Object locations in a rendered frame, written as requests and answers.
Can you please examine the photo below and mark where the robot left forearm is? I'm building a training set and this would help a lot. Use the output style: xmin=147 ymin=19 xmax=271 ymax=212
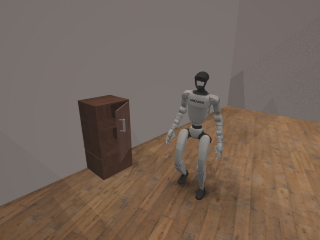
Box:
xmin=215 ymin=115 xmax=224 ymax=143

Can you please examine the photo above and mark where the left robot upper arm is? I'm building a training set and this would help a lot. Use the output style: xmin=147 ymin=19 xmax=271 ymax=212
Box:
xmin=209 ymin=94 xmax=221 ymax=122

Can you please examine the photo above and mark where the right robot shin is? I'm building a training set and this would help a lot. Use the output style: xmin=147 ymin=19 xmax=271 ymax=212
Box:
xmin=174 ymin=163 xmax=187 ymax=175

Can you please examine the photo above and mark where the left robot shin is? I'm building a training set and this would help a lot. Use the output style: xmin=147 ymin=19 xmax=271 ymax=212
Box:
xmin=197 ymin=166 xmax=206 ymax=190

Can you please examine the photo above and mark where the cupboard door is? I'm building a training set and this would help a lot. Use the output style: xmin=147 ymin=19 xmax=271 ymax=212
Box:
xmin=115 ymin=101 xmax=131 ymax=163

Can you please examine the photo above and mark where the robot shin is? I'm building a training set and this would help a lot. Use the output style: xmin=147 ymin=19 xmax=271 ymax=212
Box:
xmin=197 ymin=166 xmax=206 ymax=190
xmin=174 ymin=163 xmax=187 ymax=175

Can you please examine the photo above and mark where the robot left hand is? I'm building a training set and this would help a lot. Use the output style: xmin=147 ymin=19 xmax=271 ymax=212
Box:
xmin=214 ymin=142 xmax=224 ymax=160

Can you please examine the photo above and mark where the robot right forearm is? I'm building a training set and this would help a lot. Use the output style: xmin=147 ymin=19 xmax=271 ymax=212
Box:
xmin=171 ymin=108 xmax=183 ymax=130

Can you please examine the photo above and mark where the robot right hand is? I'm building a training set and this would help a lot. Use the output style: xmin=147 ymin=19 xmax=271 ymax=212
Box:
xmin=165 ymin=129 xmax=176 ymax=145

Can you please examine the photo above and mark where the right robot upper arm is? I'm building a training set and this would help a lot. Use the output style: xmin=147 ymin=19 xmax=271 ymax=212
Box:
xmin=179 ymin=90 xmax=192 ymax=114

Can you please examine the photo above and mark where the handle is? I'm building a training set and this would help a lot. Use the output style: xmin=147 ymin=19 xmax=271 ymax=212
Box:
xmin=119 ymin=119 xmax=126 ymax=132

